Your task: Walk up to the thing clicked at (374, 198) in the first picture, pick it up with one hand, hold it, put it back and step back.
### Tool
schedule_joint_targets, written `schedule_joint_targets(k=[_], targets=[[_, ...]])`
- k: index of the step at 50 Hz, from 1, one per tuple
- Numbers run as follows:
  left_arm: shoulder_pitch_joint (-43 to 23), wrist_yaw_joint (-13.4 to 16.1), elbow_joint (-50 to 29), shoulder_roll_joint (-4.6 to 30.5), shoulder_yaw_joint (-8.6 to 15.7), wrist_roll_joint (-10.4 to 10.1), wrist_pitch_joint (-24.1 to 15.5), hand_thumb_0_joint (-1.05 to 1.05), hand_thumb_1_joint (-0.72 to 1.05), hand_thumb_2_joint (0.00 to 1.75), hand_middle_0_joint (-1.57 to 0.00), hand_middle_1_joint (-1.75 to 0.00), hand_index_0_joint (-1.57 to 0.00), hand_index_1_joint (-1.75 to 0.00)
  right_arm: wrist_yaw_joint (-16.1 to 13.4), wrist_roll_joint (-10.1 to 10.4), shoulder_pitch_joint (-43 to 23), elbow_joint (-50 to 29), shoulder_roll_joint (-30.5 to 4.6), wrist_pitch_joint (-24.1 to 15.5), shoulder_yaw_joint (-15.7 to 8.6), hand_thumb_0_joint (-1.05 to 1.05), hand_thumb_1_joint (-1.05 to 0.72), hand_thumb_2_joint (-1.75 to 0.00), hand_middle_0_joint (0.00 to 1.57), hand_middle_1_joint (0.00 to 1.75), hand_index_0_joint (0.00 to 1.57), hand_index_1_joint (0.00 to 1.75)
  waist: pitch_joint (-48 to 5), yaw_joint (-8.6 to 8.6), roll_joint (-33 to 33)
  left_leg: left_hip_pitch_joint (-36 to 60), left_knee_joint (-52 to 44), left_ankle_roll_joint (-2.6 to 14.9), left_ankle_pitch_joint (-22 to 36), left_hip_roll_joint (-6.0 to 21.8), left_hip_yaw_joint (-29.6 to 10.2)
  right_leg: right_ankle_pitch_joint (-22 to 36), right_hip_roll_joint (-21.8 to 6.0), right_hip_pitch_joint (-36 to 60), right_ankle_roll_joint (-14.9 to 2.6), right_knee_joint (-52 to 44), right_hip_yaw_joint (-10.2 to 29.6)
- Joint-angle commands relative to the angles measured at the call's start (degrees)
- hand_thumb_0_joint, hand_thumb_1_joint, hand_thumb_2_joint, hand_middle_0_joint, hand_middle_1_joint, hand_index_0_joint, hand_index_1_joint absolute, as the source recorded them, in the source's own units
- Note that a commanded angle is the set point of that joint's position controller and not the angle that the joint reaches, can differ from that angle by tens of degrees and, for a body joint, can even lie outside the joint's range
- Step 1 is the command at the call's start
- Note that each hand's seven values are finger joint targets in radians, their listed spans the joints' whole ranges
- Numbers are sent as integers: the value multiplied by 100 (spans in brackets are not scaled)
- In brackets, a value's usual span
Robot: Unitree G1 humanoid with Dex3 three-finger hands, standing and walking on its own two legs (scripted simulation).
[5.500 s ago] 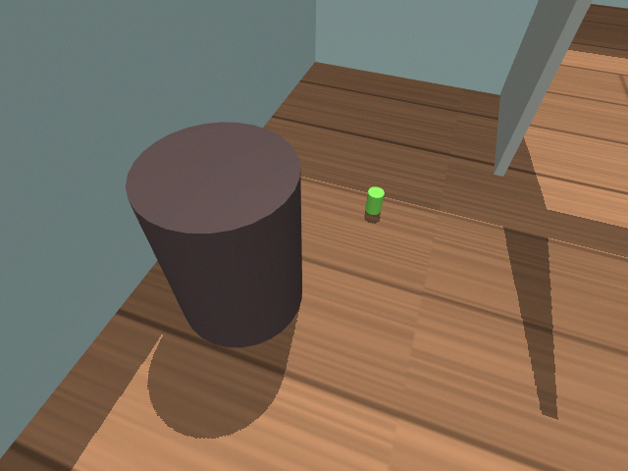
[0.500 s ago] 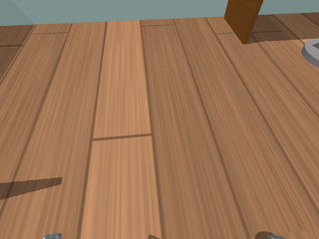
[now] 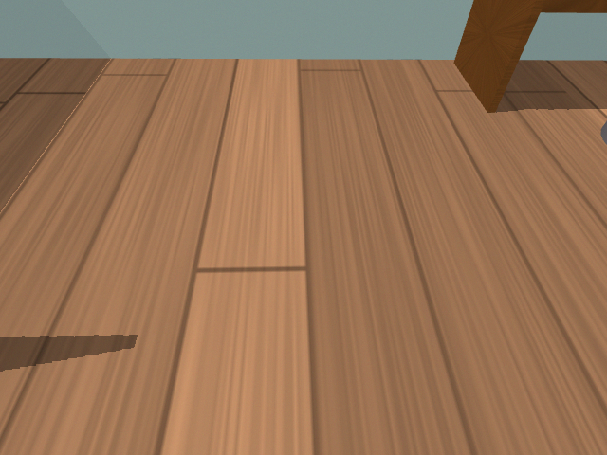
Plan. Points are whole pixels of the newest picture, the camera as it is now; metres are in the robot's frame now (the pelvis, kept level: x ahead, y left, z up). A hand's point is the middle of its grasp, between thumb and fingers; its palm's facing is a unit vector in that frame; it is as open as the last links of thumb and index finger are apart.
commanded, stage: stand
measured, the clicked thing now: out of the picture -0.15 +1.26 -0.73
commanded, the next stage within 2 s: none
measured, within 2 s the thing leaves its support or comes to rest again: neither
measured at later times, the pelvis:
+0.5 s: pelvis +0.00 -0.01 +0.00, yaw +2 degrees
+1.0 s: pelvis +0.00 -0.01 +0.00, yaw +2 degrees
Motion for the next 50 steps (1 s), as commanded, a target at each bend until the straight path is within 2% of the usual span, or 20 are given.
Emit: schedule_joint_targets(k=[1, 2, 3, 5, 10, 11, 13, 15, 17, 21, 27, 29, 31, 37, 38, 41, 44, 45, 46, 50], targets=[[-273, 54, -365, 1198, 229, 2, -154, 0, 90, 90, -20, -30, -20, -30, -56, -14, -260, -339, -1249, -155, -278, 0, -90, -90, 20, 30, 20, 30, -371, -41, 150, 191, -589, 165, -17, 683, -613, 859, -439, -365, -289, -283, 107], [-256, 53, -357, 1207, 230, 11, -158, 0, 90, 90, -20, -30, -20, -30, -48, -16, -248, -329, -1251, -146, -275, 0, -90, -90, 20, 30, 20, 30, -293, -37, 135, 90, -612, 175, -314, 670, -629, 650, -453, -372, -292, -336, 127], [-217, 48, -354, 1219, 232, 15, -163, 0, 90, 90, -20, -30, -20, -30, -46, -21, -253, -330, -1241, -143, -287, 0, -90, -90, 20, 30, 20, 30, -383, -34, 37, 284, -542, 179, -248, 651, -589, 686, -480, -457, -307, -365, 155], [-202, 42, -348, 1219, 227, 19, -164, 0, 90, 90, -20, -30, -20, -30, -35, -26, -247, -322, -1258, -137, -291, 0, -90, -90, 20, 30, 20, 30, -178, -35, 85, 59, -651, 178, -717, 656, -683, 256, -440, -577, -311, -436, 152], [-153, 32, -361, 1259, 246, 36, -175, 0, 90, 90, -20, -30, -20, -30, -17, -20, -131, -288, -1282, -133, -307, 0, -90, -90, 20, 30, 20, 30, -92, -40, 58, -92, -712, 189, -1065, 654, -813, -202, -464, -661, -332, -542, 274], [-100, 21, -358, 1234, 238, 27, -183, 0, 90, 90, -20, -30, -20, -30, -14, -21, -166, -304, -1256, -145, -293, 0, -90, -90, 20, 30, 20, 30, -216, -23, 64, 14, -711, 201, -895, 687, -819, 90, -471, -599, -348, -459, 230], [-21, 15, -362, 1211, 233, 30, -196, 0, 90, 90, -20, -30, -20, -30, -9, -13, -154, -313, -1282, -159, -302, 0, -90, -90, 20, 30, 20, 30, -341, 1, 53, 6, -693, 197, -781, 675, -812, 279, -455, -482, -332, -425, 175], [-33, 18, -356, 1238, 237, 27, -206, 0, 90, 90, -20, -30, -20, -30, -5, -9, -112, -296, -1263, -160, -289, 0, -90, -90, 20, 30, 20, 30, -312, -10, -49, -42, -598, 187, -685, 627, -797, 219, -491, -446, -331, -438, 218], [-54, 22, -388, 1263, 233, 18, -218, 0, 90, 90, -20, -30, -20, -30, -10, -3, -28, -281, -1233, -174, -276, 0, -90, -90, 20, 30, 20, 30, -485, -52, -88, 194, -506, 167, -115, 626, -748, 699, -546, -440, -338, -418, 238], [-3, 36, -383, 1222, 205, -9, -202, 0, 90, 90, -20, -30, -20, -30, -26, 10, -13, -250, -1287, -181, -267, 0, -90, -90, 20, 30, 20, 30, -607, -31, 22, 304, -397, 160, 433, 649, -739, 1105, -547, -294, -338, -331, 154], [-72, 46, -381, 1249, 201, -15, -164, 0, 90, 90, -20, -30, -20, -30, -42, 9, 42, -213, -1263, -172, -214, 0, -90, -90, 20, 30, 20, 30, -419, -10, 78, -21, -527, 133, 200, 645, -789, 868, -543, -173, -336, -317, 114], [-48, 36, -380, 1248, 194, -13, -164, 0, 90, 90, -20, -30, -20, -30, -43, 11, 47, -231, -1265, -186, -203, 0, -90, -90, 20, 30, 20, 30, -505, 6, 59, 71, -515, 122, 386, 646, -753, 974, -556, -170, -334, -331, 97], [-94, 32, -361, 1235, 188, -13, -155, 0, 90, 90, -20, -30, -20, -30, -43, 4, 17, -216, -1261, -194, -182, 0, -90, -90, 20, 30, 20, 30, -350, 25, 124, -83, -577, 114, 152, 650, -798, 727, -560, -168, -339, -358, 103], [-197, 41, -404, 1273, 184, 0, -189, 0, 90, 90, -20, -30, -20, -30, -40, 11, 40, -229, -1268, -202, -195, 0, -90, -90, 20, 30, 20, 30, -571, -35, 35, 176, -400, 102, 761, 644, -748, 1292, -619, -97, -333, -349, 73], [-156, 39, -394, 1245, 174, -9, -182, 0, 90, 90, -20, -30, -20, -30, -40, 20, 21, -224, -1269, -197, -191, 0, -90, -90, 20, 30, 20, 30, -483, -17, 35, 139, -420, 99, 587, 643, -757, 1107, -601, -171, -330, -374, 56], [-205, 43, -395, 1261, 187, -10, -178, 0, 90, 90, -20, -30, -20, -30, -39, 17, 10, -240, -1268, -199, -190, 0, -90, -90, 20, 30, 20, 30, -457, -15, 53, 73, -481, 109, 553, 658, -776, 1053, -595, -104, -324, -360, 49], [-183, 39, -382, 1288, 189, -8, -174, 0, 90, 90, -20, -30, -20, -30, -31, 16, -35, -249, -1271, -192, -201, 0, -90, -90, 20, 30, 20, 30, -390, -8, 35, 53, -513, 104, 176, 626, -787, 670, -592, -240, -341, -458, 78], [-215, 38, -398, 1264, 191, 8, -182, 0, 90, 90, -20, -30, -20, -30, -33, 13, -8, -256, -1295, -194, -211, 0, -90, -90, 20, 30, 20, 30, -495, -23, 49, 96, -473, 117, 347, 645, -767, 885, -604, -148, -338, -413, 70], [-180, 30, -393, 1241, 182, 0, -174, 0, 90, 90, -20, -30, -20, -30, -33, 17, -31, -245, -1263, -198, -194, 0, -90, -90, 20, 30, 20, 30, -385, 10, 73, 41, -537, 117, 228, 646, -790, 758, -579, -256, -332, -438, 74], [-180, 23, -399, 1266, 184, -1, -183, 0, 90, 90, -20, -30, -20, -30, -35, 16, -42, -245, -1264, -221, -192, 0, -90, -90, 20, 30, 20, 30, -519, 7, 84, 214, -471, 102, 488, 652, -785, 907, -602, -234, -349, -414, 56]])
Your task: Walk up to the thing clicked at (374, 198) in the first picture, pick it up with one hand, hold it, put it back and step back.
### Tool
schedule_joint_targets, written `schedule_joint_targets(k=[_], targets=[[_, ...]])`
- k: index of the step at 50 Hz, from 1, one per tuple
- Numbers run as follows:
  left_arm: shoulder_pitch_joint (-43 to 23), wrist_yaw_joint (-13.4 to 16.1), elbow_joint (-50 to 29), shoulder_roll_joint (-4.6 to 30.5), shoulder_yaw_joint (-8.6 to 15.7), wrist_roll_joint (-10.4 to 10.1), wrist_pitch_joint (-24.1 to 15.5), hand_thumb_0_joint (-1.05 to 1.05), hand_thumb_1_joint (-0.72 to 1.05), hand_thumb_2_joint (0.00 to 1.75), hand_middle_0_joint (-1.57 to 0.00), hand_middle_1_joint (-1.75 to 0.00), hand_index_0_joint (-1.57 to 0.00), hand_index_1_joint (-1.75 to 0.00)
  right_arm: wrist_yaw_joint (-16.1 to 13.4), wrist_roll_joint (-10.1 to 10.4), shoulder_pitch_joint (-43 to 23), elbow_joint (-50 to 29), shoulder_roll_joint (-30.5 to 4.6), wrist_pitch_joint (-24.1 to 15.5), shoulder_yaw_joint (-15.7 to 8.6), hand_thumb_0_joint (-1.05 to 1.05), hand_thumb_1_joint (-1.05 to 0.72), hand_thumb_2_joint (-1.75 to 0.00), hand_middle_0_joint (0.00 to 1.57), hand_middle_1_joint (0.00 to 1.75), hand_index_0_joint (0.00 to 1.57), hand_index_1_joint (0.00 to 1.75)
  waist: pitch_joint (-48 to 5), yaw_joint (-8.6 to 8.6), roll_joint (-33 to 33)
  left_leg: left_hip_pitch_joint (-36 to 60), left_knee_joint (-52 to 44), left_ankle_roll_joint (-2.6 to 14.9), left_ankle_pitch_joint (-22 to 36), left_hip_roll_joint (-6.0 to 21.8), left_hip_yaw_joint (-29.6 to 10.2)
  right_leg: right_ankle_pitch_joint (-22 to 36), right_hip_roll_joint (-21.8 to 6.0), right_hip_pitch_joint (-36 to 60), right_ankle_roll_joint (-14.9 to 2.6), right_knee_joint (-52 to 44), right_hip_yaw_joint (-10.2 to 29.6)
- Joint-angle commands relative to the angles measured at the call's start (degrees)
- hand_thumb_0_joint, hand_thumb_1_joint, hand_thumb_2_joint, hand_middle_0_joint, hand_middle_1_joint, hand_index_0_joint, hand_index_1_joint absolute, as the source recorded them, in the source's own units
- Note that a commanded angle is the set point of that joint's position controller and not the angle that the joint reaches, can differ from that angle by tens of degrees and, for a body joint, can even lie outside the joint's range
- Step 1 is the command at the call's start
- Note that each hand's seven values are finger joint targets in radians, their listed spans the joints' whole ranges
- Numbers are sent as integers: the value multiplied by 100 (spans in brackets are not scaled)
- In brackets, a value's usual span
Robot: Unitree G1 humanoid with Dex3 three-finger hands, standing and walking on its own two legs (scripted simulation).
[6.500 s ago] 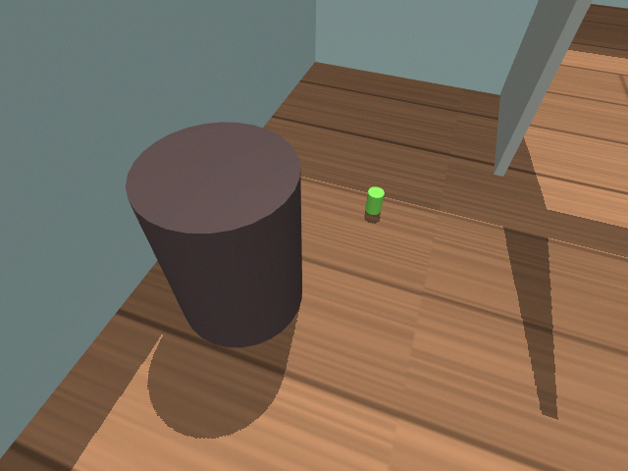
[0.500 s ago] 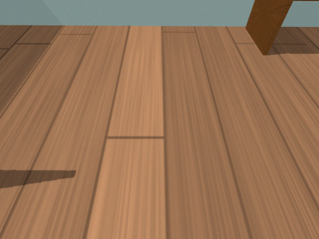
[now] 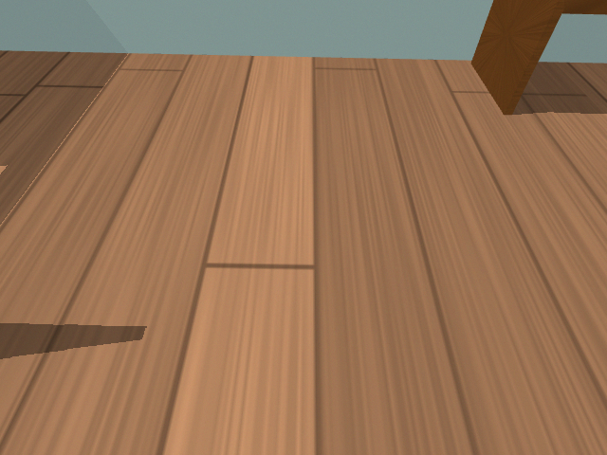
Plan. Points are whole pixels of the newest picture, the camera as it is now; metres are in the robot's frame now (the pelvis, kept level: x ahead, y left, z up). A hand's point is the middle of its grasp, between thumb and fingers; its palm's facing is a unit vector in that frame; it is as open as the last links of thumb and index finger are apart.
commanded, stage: stand
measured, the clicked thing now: out of the picture -0.09 +1.27 -0.73
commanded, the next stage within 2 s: walk up in 1.12 s
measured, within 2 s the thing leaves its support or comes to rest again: neither
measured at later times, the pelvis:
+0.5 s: pelvis +0.00 +0.00 +0.00, yaw +0 degrees
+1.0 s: pelvis +0.01 +0.00 +0.00, yaw +1 degrees
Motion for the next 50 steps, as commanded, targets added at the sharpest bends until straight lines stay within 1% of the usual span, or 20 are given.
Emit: schedule_joint_targets(k=[1, 5, 7, 10, 11, 13, 15, 16, 17, 19, 22, 27, 32, 33, 38, 42, 43, 45, 47, 50], targets=[[-246, 64, -378, 1210, 242, 1, -151, 0, 90, 90, -20, -30, -20, -30, -63, -17, -201, -325, -1231, -151, -267, 0, -90, -90, 20, 30, 20, 30, -543, -12, 86, 253, -382, 169, 426, 682, -536, 921, -573, -113, -286, -203, 280], [-132, 61, -322, 1227, 243, 3, -135, 0, 90, 90, -20, -30, -20, -30, -61, -5, -206, -305, -1234, -142, -266, 0, -90, -90, 20, 30, 20, 30, -359, 11, 49, 170, -488, 179, -20, 662, -572, 556, -536, -272, -280, -274, 291], [-184, 58, -334, 1248, 251, 3, -141, 0, 90, 90, -20, -30, -20, -30, -62, -9, -173, -306, -1201, -144, -254, 0, -90, -90, 20, 30, 20, 30, -396, -11, 23, 148, -477, 181, 18, 662, -571, 598, -558, -209, -296, -262, 315], [-67, 44, -307, 1216, 242, -8, -119, 0, 90, 90, -20, -30, -20, -30, -58, -13, -217, -289, -1231, -140, -260, 0, -90, -90, 20, 30, 20, 30, -202, 38, 94, 61, -551, 168, -477, 626, -607, 115, -520, -402, -306, -353, 317], [-106, 46, -326, 1251, 246, 6, -131, 0, 90, 90, -20, -30, -20, -30, -59, -16, -211, -306, -1243, -139, -280, 0, -90, -90, 20, 30, 20, 30, -304, 11, 38, 136, -465, 178, -326, 619, -579, 202, -555, -372, -317, -348, 343], [-95, 47, -327, 1268, 254, 14, -129, 0, 90, 90, -20, -30, -20, -30, -52, -14, -161, -280, -1207, -130, -272, 0, -90, -90, 20, 30, 20, 30, -200, 7, -60, 71, -504, 178, -499, 615, -612, 26, -535, -452, -322, -361, 361], [-68, 48, -334, 1234, 246, 12, -136, 0, 90, 90, -20, -30, -20, -30, -55, -13, -200, -300, -1256, -133, -284, 0, -90, -90, 20, 30, 20, 30, -346, 20, 48, 93, -456, 185, -248, 626, -610, 314, -548, -315, -309, -296, 326], [-36, 43, -324, 1248, 241, 0, -146, 0, 90, 90, -20, -30, -20, -30, -45, -8, -178, -283, -1207, -133, -268, 0, -90, -90, 20, 30, 20, 30, -260, 17, -26, 86, -445, 178, -345, 594, -594, 158, -551, -425, -302, -373, 360], [-84, 48, -345, 1260, 245, 11, -154, 0, 90, 90, -20, -30, -20, -30, -47, -15, -150, -296, -1222, -141, -277, 0, -90, -90, 20, 30, 20, 30, -376, -11, -47, 190, -402, 190, -71, 626, -592, 425, -572, -341, -312, -321, 343], [-56, 50, -350, 1229, 241, 5, -141, 0, 90, 90, -20, -30, -20, -30, -58, -13, -159, -291, -1228, -148, -268, 0, -90, -90, 20, 30, 20, 30, -374, 8, 10, 170, -417, 165, -59, 627, -589, 485, -550, -345, -309, -276, 320], [-54, 62, -350, 1260, 243, -4, -153, 0, 90, 90, -20, -30, -20, -30, -59, -1, -139, -285, -1233, -149, -269, 0, -90, -90, 20, 30, 20, 30, -524, -4, -39, 292, -329, 170, 329, 635, -577, 825, -582, -230, -303, -223, 305], [-93, 62, -339, 1244, 241, -16, -120, 0, 90, 90, -20, -30, -20, -30, -64, -11, -108, -263, -1218, -127, -241, 0, -90, -90, 20, 30, 20, 30, -302, 7, 82, -1, -471, 172, -108, 637, -617, 433, -546, -246, -311, -270, 310], [-31, 54, -333, 1226, 234, -4, -128, 0, 90, 90, -20, -30, -20, -30, -68, -4, -154, -284, -1243, -155, -244, 0, -90, -90, 20, 30, 20, 30, -490, 47, 18, 236, -364, 159, 305, 650, -587, 732, -587, -193, -322, -216, 300], [-66, 56, -324, 1220, 231, -4, -125, 0, 90, 90, -20, -30, -20, -30, -67, 3, -130, -272, -1217, -145, -235, 0, -90, -90, 20, 30, 20, 30, -371, 24, 21, 89, -405, 155, 105, 621, -596, 567, -569, -223, -308, -260, 298], [-125, 65, -367, 1242, 241, -5, -148, 0, 90, 90, -20, -30, -20, -30, -77, -11, -105, -308, -1229, -167, -239, 0, -90, -90, 20, 30, 20, 30, -667, -1, 7, 347, -291, 157, 819, 665, -540, 1229, -627, -33, -293, -160, 256], [-92, 62, -339, 1211, 230, -6, -115, 0, 90, 90, -20, -30, -20, -30, -85, -11, -171, -296, -1246, -142, -229, 0, -90, -90, 20, 30, 20, 30, -306, 50, 79, 117, -441, 155, 150, 635, -584, 583, -582, -242, -288, -306, 265], [-174, 64, -339, 1271, 246, -10, -114, 0, 90, 90, -20, -30, -20, -30, -84, -12, -140, -297, -1197, -141, -221, 0, -90, -90, 20, 30, 20, 30, -292, 14, -7, 53, -454, 134, 115, 617, -591, 498, -586, -206, -305, -298, 285], [-148, 59, -343, 1239, 239, 0, -121, 0, 90, 90, -20, -30, -20, -30, -77, -11, -174, -302, -1224, -143, -234, 0, -90, -90, 20, 30, 20, 30, -347, 30, -2, 145, -425, 158, 103, 641, -597, 515, -583, -256, -305, -310, 284], [-132, 61, -367, 1223, 242, 8, -143, 0, 90, 90, -20, -30, -20, -30, -73, -5, -162, -306, -1261, -158, -259, 0, -90, -90, 20, 30, 20, 30, -633, 26, 33, 339, -294, 163, 625, 665, -562, 1046, -621, -80, -308, -224, 249], [-158, 65, -358, 1231, 244, -4, -147, 0, 90, 90, -20, -30, -20, -30, -81, -10, -103, -285, -1220, -149, -239, 0, -90, -90, 20, 30, 20, 30, -513, 11, -13, 234, -337, 167, 533, 653, -544, 1011, -623, -66, -307, -233, 277]])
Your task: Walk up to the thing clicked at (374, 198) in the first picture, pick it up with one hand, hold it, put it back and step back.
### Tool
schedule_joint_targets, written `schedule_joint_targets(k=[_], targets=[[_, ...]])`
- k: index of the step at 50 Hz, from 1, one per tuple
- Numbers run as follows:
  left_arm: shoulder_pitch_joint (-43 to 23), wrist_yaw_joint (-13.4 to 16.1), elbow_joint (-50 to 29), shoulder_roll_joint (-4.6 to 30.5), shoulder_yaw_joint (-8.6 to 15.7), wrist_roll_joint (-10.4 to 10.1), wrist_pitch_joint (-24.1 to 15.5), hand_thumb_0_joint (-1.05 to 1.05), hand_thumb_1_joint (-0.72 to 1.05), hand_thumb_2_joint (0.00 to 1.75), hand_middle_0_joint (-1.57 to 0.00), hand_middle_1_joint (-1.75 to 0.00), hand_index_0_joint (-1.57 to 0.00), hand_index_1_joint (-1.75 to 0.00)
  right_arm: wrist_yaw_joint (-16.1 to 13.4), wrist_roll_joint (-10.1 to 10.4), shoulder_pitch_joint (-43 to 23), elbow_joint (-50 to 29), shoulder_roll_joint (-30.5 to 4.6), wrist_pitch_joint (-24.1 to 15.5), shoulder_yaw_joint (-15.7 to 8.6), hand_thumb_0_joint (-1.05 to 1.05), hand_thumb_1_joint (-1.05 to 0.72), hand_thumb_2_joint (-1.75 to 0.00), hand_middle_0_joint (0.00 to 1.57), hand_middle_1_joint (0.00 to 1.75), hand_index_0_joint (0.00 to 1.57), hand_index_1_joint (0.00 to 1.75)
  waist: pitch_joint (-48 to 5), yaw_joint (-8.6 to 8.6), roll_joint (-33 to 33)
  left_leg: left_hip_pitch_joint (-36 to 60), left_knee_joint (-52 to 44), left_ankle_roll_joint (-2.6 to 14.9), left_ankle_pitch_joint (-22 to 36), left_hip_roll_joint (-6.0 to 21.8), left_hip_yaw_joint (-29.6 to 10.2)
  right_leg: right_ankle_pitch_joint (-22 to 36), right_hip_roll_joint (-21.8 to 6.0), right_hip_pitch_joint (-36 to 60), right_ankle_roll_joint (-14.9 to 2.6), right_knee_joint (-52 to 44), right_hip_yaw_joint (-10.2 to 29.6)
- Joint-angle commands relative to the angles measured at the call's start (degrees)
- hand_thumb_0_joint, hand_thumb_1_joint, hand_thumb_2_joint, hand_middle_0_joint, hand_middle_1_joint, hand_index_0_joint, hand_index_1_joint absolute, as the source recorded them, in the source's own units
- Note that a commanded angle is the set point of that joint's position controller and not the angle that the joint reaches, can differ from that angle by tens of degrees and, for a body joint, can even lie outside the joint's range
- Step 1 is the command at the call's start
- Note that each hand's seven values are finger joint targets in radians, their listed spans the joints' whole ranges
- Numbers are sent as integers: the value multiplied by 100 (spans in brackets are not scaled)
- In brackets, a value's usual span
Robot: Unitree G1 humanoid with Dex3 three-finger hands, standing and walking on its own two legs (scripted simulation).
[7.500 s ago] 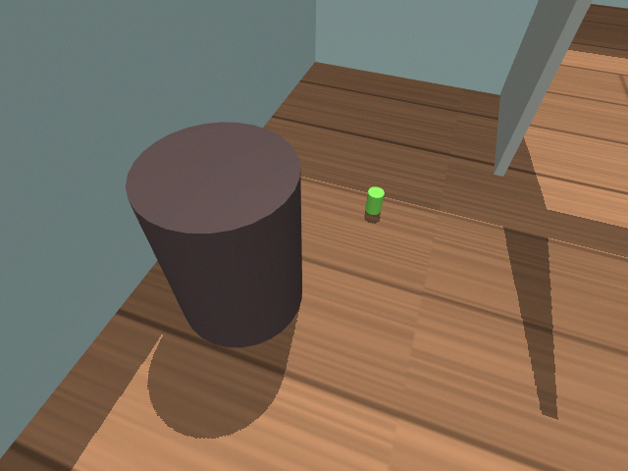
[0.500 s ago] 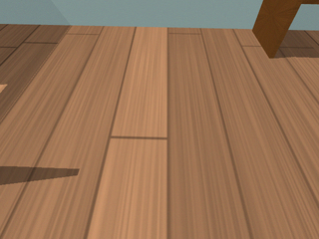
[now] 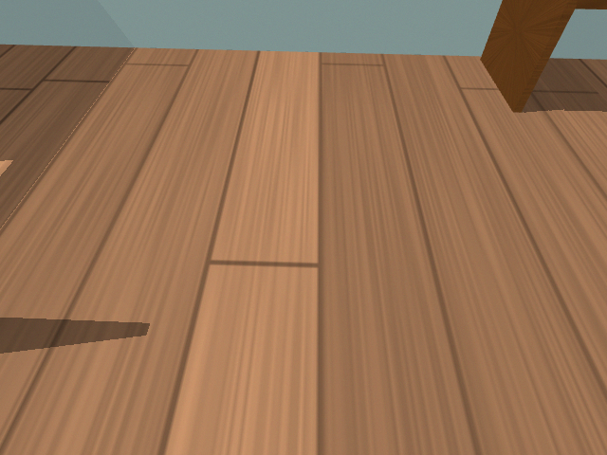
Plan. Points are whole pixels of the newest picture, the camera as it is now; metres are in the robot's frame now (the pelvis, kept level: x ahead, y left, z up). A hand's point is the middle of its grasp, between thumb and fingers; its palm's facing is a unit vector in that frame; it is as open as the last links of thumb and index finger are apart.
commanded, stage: stand
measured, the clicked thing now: out of the picture -0.09 +1.27 -0.73
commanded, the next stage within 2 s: walk up in 0.12 s
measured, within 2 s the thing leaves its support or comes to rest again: neither
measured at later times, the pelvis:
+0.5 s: pelvis +0.08 -0.05 -0.01, yaw -3 degrees
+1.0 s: pelvis +0.28 -0.03 -0.01, yaw +9 degrees
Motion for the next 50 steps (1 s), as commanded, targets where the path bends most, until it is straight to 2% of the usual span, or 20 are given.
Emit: schedule_joint_targets(k=[1, 5, 6, 8, 10, 17, 18, 19, 20, 21, 23, 26, 36, 39, 40, 41, 42, 44, 47, 50], targets=[[-159, 66, -341, 1236, 243, -12, -143, 0, 90, 90, -20, -30, -20, -30, -64, -9, -139, -296, -1191, -145, -253, 0, -90, -90, 20, 30, 20, 30, -485, -10, -4, 303, -337, 168, 551, 638, -475, 1008, -598, -165, -285, -225, 351], [-179, 67, -340, 1248, 259, -15, -125, 0, 90, 90, -20, -30, -20, -30, -66, -17, -171, -313, -1196, -143, -255, 0, -90, -90, 20, 30, 20, 30, -377, 3, 12, 124, -434, 178, 311, 647, -510, 758, -574, -133, -284, -260, 340], [71, -84, -648, 1581, 508, 74, -155, 0, 90, 90, -20, -30, -20, -30, 38, -142, 245, -604, -1740, -223, -567, 0, -90, -90, 20, 30, 20, 30, -867, -112, 208, 622, -271, 575, -2404, 595, -647, -1872, -133, -474, -435, 231, 197], [-397, -194, -780, 1458, 564, 127, -126, 0, 90, 90, -20, -30, -20, -30, 59, -169, 712, -514, -2012, -239, -773, 0, -90, -90, 20, 30, 20, 30, 55, -465, 996, 754, -1362, 1154, -3838, 1699, -1965, -1843, 167, -2255, -282, 1998, -413], [-409, -221, -967, 1477, 594, 136, -193, 0, 90, 90, -20, -30, -20, -30, 62, -185, 662, -727, -1904, -315, -788, 0, -90, -90, 20, 30, 20, 30, 584, -343, 490, 675, -1445, 1530, -2703, 2223, -2258, -1689, -297, -2948, -224, 2634, -197], [1236, -353, -705, 1333, 769, 124, -302, 0, 90, 90, -20, -30, -20, -30, 194, -206, -129, -1428, -1601, -222, -727, 0, -90, -90, 20, 30, 20, 30, -174, 516, 738, -1018, 417, 828, -1764, 987, -56, -105, -49, 509, -231, 667, -1042], [1823, -266, -514, 1651, 903, 151, -359, 0, 90, 90, -20, -30, -20, -30, 193, -203, 102, -1489, -1262, -190, -597, 0, -90, -90, 20, 30, 20, 30, -451, 682, -262, -1934, 1630, 675, -2198, 616, 183, -506, 23, 1664, -220, 694, -750], [2341, -157, -535, 2128, 1077, 201, -393, 0, 90, 90, -20, -30, -20, -30, 208, -168, 180, -1663, -794, -172, -417, 0, -90, -90, 20, 30, 20, 30, -385, 994, -1927, -3107, 3546, 414, -2719, -110, 458, -2731, -1026, 1831, -512, -477, 1199], [1824, -141, -863, 2479, 1061, 210, -438, 0, 90, 90, -20, -30, -20, -30, 190, -88, 217, -1685, -1092, -91, -488, 0, -90, -90, 20, 30, 20, 30, -117, 761, -1415, -3159, 4361, 292, -2363, -358, -635, -4577, -2290, 646, -1072, -1680, 3575], [1224, -145, -1131, 2453, 1005, 126, -434, 0, 90, 90, -20, -30, -20, -30, 174, -49, 246, -1598, -1542, -84, -617, 0, -90, -90, 20, 30, 20, 30, 509, 482, -683, -3050, 4487, 275, -1829, 15, -1189, -4722, -2366, -64, -1304, -1712, 3550], [688, -127, -1310, 1982, 905, 58, -482, 0, 90, 90, -20, -30, -20, -30, 202, 27, 855, -1310, -1591, -151, -618, 0, -90, -90, 20, 30, 20, 30, 572, 101, -381, -2904, 4308, 273, -1054, 236, -1218, -3033, -1697, -32, -1097, -1358, 1957], [701, -124, -1407, 1727, 840, 15, -539, 0, 90, 90, -20, -30, -20, -30, 253, -30, 1351, -1156, -1471, -155, -603, 0, -90, -90, 20, 30, 20, 30, 319, -36, -575, -2327, 3715, 81, -601, 255, -1052, -1532, -1401, -213, -1143, -1252, 739], [1101, -118, -1721, 1836, 898, 29, -563, 0, 90, 90, -20, -30, -20, -30, 418, -144, 513, -1833, -1340, -279, -621, 0, -90, -90, 20, 30, 20, 30, 294, 282, -449, -1932, 1605, 136, 19, 405, -58, 364, -1418, 184, -1228, -434, -305], [978, -111, -1781, 1808, 813, 15, -498, 0, 90, 90, -20, -30, -20, -30, 366, -160, 1245, -1727, -1356, -357, -701, 0, -90, -90, 20, 30, 20, 30, -93, -248, -237, -407, 1051, 333, 242, 90, 347, 1608, -1172, -340, -1030, 977, -714], [-64, -221, -2201, 1696, 809, 194, -351, 0, 90, 90, -20, -30, -20, -30, 342, -49, 2773, -1405, -1571, -150, -848, 0, -90, -90, 20, 30, 20, 30, -1046, -946, -226, 766, 979, 681, -363, -142, -111, 1055, -753, -588, -654, 3169, -1681], [109, -255, -2390, 1200, 703, 211, -265, 0, 90, 90, -20, -30, -20, -30, 215, -71, 3129, -1493, -2150, -97, -1019, 0, -90, -90, 20, 30, 20, 30, -887, -929, 1398, 1655, 51, 1001, -662, 849, -2493, -1872, 251, -2252, -291, 4732, -1581], [370, -238, -2556, 1207, 608, 56, -226, 0, 90, 90, -20, -30, -20, -30, 191, -80, 2622, -1751, -2605, -131, -1032, 0, -90, -90, 20, 30, 20, 30, -1126, -572, 1840, 2001, -828, 1896, -1068, 1812, -5498, -2649, 685, -3582, -194, 5172, -592], [471, -271, -2322, 1650, 617, 82, -248, 0, 90, 90, -20, -30, -20, -30, 85, 38, 1658, -2076, -2149, -144, -888, 0, -90, -90, 20, 30, 20, 30, -572, -102, 541, 1274, -801, 1771, -1853, 1610, -4375, -2167, -214, -3390, -259, 4994, 209], [405, -357, -2124, 1690, 711, 92, -141, 0, 90, 90, -20, -30, -20, -30, 16, 28, 1465, -2161, -1916, -190, -692, 0, -90, -90, 20, 30, 20, 30, -88, 121, 568, -372, -982, 1223, -1664, 994, -3194, -1247, -285, -2376, -227, 3924, 48], [445, -468, -2166, 1563, 771, 156, -11, 0, 90, 90, -20, -30, -20, -30, 22, -34, 1350, -2273, -1871, -256, -659, 0, -90, -90, 20, 30, 20, 30, -164, 241, 758, -965, -1002, 1194, -1570, 743, -2795, -823, -42, -1821, -86, 3416, -177]])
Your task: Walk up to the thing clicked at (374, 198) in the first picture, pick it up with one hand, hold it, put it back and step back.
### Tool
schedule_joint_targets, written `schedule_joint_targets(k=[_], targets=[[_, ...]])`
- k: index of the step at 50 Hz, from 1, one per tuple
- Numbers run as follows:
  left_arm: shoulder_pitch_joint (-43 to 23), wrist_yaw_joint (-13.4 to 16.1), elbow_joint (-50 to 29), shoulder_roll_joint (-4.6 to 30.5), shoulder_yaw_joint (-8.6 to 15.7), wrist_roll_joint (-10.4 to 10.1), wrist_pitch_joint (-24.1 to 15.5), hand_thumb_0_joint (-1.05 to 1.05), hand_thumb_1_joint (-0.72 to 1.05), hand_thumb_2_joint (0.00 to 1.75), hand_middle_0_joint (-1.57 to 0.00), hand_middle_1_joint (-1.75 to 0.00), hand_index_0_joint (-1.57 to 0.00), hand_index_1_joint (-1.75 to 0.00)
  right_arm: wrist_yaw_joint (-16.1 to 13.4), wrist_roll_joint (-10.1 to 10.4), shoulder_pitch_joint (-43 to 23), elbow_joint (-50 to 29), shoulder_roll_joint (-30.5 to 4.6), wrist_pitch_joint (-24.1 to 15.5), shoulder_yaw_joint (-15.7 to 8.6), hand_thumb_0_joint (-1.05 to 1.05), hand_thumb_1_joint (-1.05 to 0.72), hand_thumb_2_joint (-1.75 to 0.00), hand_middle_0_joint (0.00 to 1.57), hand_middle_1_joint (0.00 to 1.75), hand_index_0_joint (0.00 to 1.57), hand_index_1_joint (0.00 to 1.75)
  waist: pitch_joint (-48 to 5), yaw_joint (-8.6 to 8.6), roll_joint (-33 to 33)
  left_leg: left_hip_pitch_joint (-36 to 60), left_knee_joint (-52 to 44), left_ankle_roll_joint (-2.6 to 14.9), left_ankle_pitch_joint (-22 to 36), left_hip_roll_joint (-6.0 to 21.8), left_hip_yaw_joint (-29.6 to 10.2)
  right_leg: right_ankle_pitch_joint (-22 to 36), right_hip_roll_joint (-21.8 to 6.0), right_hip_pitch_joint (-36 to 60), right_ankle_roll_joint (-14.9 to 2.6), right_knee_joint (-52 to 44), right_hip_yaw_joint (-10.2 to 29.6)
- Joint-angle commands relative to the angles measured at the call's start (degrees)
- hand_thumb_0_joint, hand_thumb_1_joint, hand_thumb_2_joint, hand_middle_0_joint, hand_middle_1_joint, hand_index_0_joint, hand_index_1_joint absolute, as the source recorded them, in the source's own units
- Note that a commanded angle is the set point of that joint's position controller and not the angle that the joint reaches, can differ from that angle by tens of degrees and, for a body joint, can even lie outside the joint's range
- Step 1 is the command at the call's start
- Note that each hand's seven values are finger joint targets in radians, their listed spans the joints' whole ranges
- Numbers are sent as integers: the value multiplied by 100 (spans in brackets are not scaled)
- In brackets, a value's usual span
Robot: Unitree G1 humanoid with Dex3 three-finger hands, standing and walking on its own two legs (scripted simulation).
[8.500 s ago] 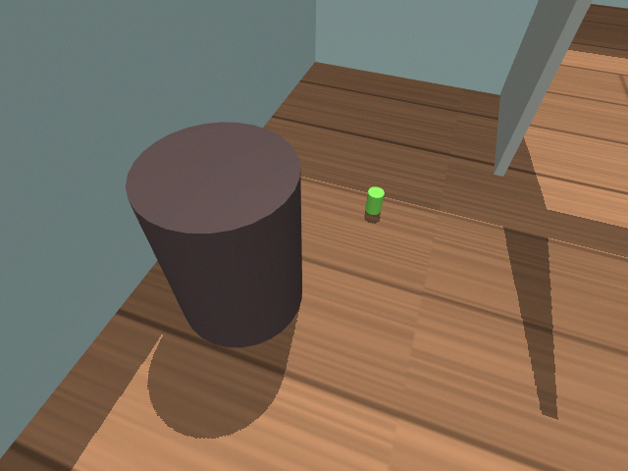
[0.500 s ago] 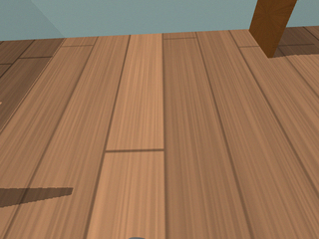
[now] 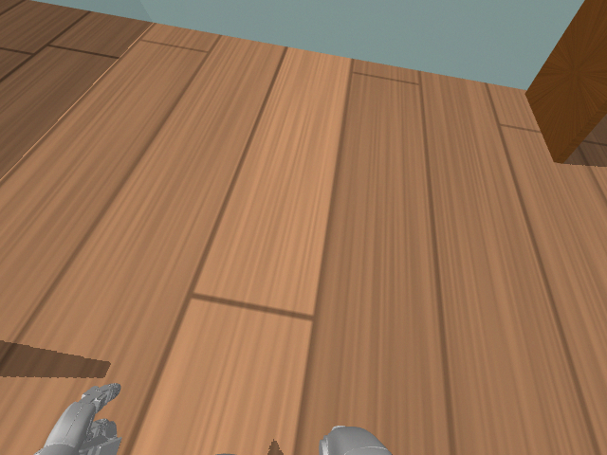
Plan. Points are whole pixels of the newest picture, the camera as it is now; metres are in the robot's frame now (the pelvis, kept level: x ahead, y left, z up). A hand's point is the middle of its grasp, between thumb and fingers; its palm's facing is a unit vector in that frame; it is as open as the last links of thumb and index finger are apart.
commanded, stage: walk up
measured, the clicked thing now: out of the picture -0.16 +1.34 -0.72
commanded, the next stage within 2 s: none
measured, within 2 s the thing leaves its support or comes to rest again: neither
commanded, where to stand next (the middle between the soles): +0.25 -0.04 m, yaw +97 degrees
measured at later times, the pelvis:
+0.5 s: pelvis +0.23 -0.11 +0.00, yaw +24 degrees
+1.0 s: pelvis +0.34 -0.16 -0.03, yaw +51 degrees
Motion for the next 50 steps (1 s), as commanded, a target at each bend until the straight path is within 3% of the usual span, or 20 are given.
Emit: schedule_joint_targets(k=[1, 7, 9, 11, 13, 14, 18, 22, 27, 31, 32, 33, 34, 38, 41, 43, 44, 45, 46, 50], targets=[[288, -70, -437, 1060, 457, 53, 11, 0, 90, 90, -20, -30, -20, -30, -159, -62, -117, -561, -1815, -242, -573, 0, -90, -90, 20, 30, 20, 30, -393, 385, 1355, -324, -1678, 971, -1918, 1195, -2010, 579, -1, 11, 135, -614, 79], [-545, -134, -782, 987, 600, 23, 7, 0, 90, 90, -20, -30, -20, -30, -199, -124, 189, -607, -2000, -258, -662, 0, -90, -90, 20, 30, 20, 30, -244, 143, 1637, -191, -1316, 916, -1774, 1139, -2207, 392, 63, -7, 126, -1655, 107], [-317, -107, -765, 956, 644, -1, -53, 0, 90, 90, -20, -30, -20, -30, -218, -143, 46, -655, -1984, -263, -642, 0, -90, -90, 20, 30, 20, 30, -429, 322, 1597, -160, -919, 802, -1249, 1040, -2191, 319, 9, 582, -4, -2229, 223], [793, 33, -472, 1039, 748, -19, -137, 0, 90, 90, -20, -30, -20, -30, -275, -147, -417, -762, -1683, -231, -507, 0, -90, -90, 20, 30, 20, 30, -739, 1086, 1296, -1041, 333, 380, -399, 681, -1772, 868, -159, 2480, -267, -3425, 298], [1568, 184, -383, 1728, 884, 140, -207, 0, 90, 90, -20, -30, -20, -30, -339, -80, 6, -798, -697, -200, -179, 0, -90, -90, 20, 30, 20, 30, -1295, 1246, -943, -2851, 3244, -6, -2505, -395, -477, -725, -2149, 3960, -438, -4243, 2726], [537, 167, -612, 1863, 831, 175, -206, 0, 90, 90, -20, -30, -20, -30, -408, -55, 172, -777, -1125, -170, -300, 0, -90, -90, 20, 30, 20, 30, -936, 769, -1199, -3055, 3846, -58, -2219, -34, 83, -1828, -2751, 2939, -885, -5019, 3623], [70, 147, -583, 1070, 535, -3, -209, 0, 90, 90, -20, -30, -20, -30, -134, -40, 112, -363, -1479, -125, -391, 0, -90, -90, 20, 30, 20, 30, -266, 323, -446, -2082, 3347, -23, -1037, 648, 195, 757, -1466, 2031, -842, -4473, 1082], [501, 255, -516, 985, 453, -68, -201, 0, 90, 90, -20, -30, -20, -30, 39, -83, -437, -623, -1095, -16, -264, 0, -90, -90, 20, 30, 20, 30, -237, 468, -399, -1735, 2105, -97, -562, 509, 684, 4554, -1309, 2356, -525, -3831, -319], [602, 389, -690, 1047, 400, -113, -14, 0, 90, 90, -20, -30, -20, -30, 98, -59, -657, -899, -1086, 158, -378, 0, -90, -90, 20, 30, 20, 30, -469, 477, -166, -706, 1187, -44, 133, 311, 1204, 4873, -1350, 2226, 151, -3052, -1000], [535, 528, -848, 1188, 352, -239, 15, 0, 90, 90, -20, -30, -20, -30, -20, -166, 104, -1029, -1397, 284, -602, 0, -90, -90, 20, 30, 20, 30, -1102, -200, 436, 1248, 504, 697, 338, 157, 1001, 5376, -1218, 1153, 593, -358, -1319], [673, 523, -935, 972, 343, -296, 3, 0, 90, 90, -20, -30, -20, -30, -88, -207, 272, -1123, -1599, 286, -691, 0, -90, -90, 20, 30, 20, 30, -1363, -417, 1573, 2177, 226, 1328, 2182, 891, -127, 2234, -470, -45, 847, 1788, -1508], [949, 552, -1015, 713, 296, -391, 50, 0, 90, 90, -20, -30, -20, -30, -183, -150, -36, -1352, -1826, 322, -748, 0, -90, -90, 20, 30, 20, 30, -1764, -174, 2316, 2734, 185, 2325, 4202, 2245, -2339, -1556, 216, -1305, 1074, 3001, -1092], [627, 635, -1085, 1068, 289, -345, 57, 0, 90, 90, -20, -30, -20, -30, -277, -40, -182, -1481, -1875, 327, -830, 0, -90, -90, 20, 30, 20, 30, -1750, -179, 1682, 2061, -293, 2489, 3393, 2781, -2980, -1615, -295, -1165, 866, 3224, 176], [1105, 649, -590, 1074, 325, -334, 103, 0, 90, 90, -20, -30, -20, -30, -213, -164, -1207, -1803, -1446, 434, -633, 0, -90, -90, 20, 30, 20, 30, -530, 234, 1073, 23, 146, 992, 2742, 967, -483, -624, -403, -111, 174, 71, -259], [1439, 749, -556, 833, 390, -351, 10, 0, 90, 90, -20, -30, -20, -30, -36, -393, -993, -1934, -1397, 400, -715, 0, -90, -90, 20, 30, 20, 30, -953, 165, 1490, -285, 789, 972, 3678, 784, -718, 151, -153, 628, 66, -1192, -615], [2036, 761, -431, 857, 469, -258, -50, 0, 90, 90, -20, -30, -20, -30, 3, -395, -1536, -2180, -1407, 392, -741, 0, -90, -90, 20, 30, 20, 30, -1521, 666, 1024, -1313, 1404, 720, 1800, 455, -868, 1470, -85, 2021, -84, -2328, -615], [2097, 778, -478, 1230, 563, -122, -103, 0, 90, 90, -20, -30, -20, -30, -3, -337, -1467, -2232, -1072, 404, -636, 0, -90, -90, 20, 30, 20, 30, -1403, 890, -8, -2255, 2216, 324, -262, -148, -742, 1703, -830, 2507, -330, -3132, 316], [1589, 799, -723, 1830, 687, 11, -122, 0, 90, 90, -20, -30, -20, -30, -32, -331, -931, -2197, -822, 411, -562, 0, -90, -90, 20, 30, 20, 30, -1331, 618, -1333, -2550, 3470, -155, -2373, -494, -358, 1754, -2710, 1794, -828, -3826, 1881], [902, 809, -898, 2049, 738, -18, -67, 0, 90, 90, -20, -30, -20, -30, -40, -379, -779, -2059, -1383, 513, -762, 0, -90, -90, 20, 30, 20, 30, -1032, 413, -981, -2042, 4605, -258, -2447, -46, -488, 727, -3585, 509, -1636, -4375, 2843], [513, 873, -746, 1585, 755, -12, -204, 0, 90, 90, -20, -30, -20, -30, 209, -392, -508, -1528, -1532, 488, -833, 0, -90, -90, 20, 30, 20, 30, -469, 127, -265, -2239, 5021, -402, -1155, 358, -374, 422, -2364, 608, -1063, -3823, 797]])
